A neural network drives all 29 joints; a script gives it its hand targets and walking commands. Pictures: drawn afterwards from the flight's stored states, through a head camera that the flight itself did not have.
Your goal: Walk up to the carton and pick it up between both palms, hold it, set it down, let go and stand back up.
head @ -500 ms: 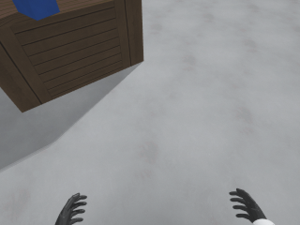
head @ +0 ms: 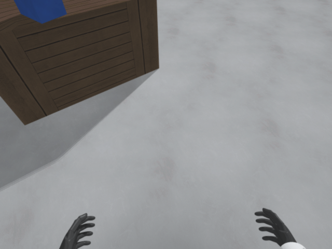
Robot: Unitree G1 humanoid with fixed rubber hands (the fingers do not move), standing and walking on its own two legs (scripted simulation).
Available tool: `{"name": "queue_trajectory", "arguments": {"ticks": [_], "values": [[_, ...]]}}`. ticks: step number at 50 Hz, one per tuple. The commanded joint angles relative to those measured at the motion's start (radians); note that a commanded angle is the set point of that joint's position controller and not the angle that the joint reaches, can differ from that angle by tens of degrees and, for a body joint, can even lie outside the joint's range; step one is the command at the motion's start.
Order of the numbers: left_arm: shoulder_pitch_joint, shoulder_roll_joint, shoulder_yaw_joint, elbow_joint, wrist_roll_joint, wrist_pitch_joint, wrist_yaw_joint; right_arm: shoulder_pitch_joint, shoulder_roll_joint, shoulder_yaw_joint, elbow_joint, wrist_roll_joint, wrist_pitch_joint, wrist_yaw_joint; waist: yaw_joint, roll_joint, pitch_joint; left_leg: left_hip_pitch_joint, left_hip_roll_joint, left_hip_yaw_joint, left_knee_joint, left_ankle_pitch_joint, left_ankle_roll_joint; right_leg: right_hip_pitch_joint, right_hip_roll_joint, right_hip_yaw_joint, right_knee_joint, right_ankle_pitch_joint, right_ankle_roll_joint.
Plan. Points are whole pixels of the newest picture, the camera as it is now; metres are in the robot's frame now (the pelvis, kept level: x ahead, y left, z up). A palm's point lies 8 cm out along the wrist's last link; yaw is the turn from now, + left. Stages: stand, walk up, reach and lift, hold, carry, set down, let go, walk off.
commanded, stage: stand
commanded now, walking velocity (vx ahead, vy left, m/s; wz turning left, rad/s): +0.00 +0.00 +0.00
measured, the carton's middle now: (38, 2) +1.54 +0.78 +0.00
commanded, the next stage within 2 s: none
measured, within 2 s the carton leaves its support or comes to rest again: neither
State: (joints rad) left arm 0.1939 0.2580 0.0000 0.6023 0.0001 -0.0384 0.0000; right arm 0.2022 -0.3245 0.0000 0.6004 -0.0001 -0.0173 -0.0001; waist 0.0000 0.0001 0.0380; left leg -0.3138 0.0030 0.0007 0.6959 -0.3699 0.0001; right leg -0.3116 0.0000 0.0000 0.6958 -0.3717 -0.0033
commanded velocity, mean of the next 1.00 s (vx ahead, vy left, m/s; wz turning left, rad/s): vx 0.00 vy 0.00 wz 0.00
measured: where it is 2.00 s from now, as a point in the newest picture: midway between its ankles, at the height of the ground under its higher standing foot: outside the picture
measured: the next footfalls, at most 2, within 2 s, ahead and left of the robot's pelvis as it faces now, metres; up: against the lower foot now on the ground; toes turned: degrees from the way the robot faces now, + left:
none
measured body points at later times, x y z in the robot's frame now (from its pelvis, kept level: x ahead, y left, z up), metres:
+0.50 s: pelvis -0.01 +0.00 +0.00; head +0.00 +0.00 +0.45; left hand +0.16 +0.25 -0.08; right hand +0.15 -0.27 -0.08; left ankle +0.00 +0.12 -0.72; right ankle +0.00 -0.12 -0.72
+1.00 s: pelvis -0.02 +0.00 +0.00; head -0.01 +0.00 +0.45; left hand +0.15 +0.25 -0.08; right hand +0.15 -0.27 -0.08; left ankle +0.00 +0.12 -0.72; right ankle +0.00 -0.12 -0.72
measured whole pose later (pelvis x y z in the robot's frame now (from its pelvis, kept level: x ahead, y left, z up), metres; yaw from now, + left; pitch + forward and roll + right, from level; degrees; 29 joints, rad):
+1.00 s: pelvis -0.02 +0.00 +0.00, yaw +0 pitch -2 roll +0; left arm 0.19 0.26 0.00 0.60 0.00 -0.04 0.00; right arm 0.20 -0.33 0.00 0.60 0.00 -0.02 0.00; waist 0.00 0.00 0.04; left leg -0.31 0.00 0.00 0.70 -0.35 0.00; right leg -0.31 0.00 0.00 0.70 -0.35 0.00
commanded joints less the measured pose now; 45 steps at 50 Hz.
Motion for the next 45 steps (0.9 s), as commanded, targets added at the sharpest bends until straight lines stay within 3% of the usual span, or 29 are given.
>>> {"name": "queue_trajectory", "arguments": {"ticks": [1,45], "values": [[-0.057,0.271,0.094,-0.011,0.022,-0.031,0.010,-0.039,-0.216,-0.083,-0.018,-0.032,-0.049,-0.009,-0.001,0.000,-0.101,0.030,0.085,-0.090,-0.103,0.245,0.079,0.039,-0.091,0.092,-0.105,0.253,-0.078],[-0.063,0.277,0.093,0.002,0.018,-0.035,0.006,-0.045,-0.221,-0.081,-0.007,-0.030,-0.051,-0.004,-0.002,-0.001,-0.068,0.018,0.089,-0.108,-0.144,0.180,0.076,0.023,-0.090,0.106,-0.140,0.184,-0.076]]}}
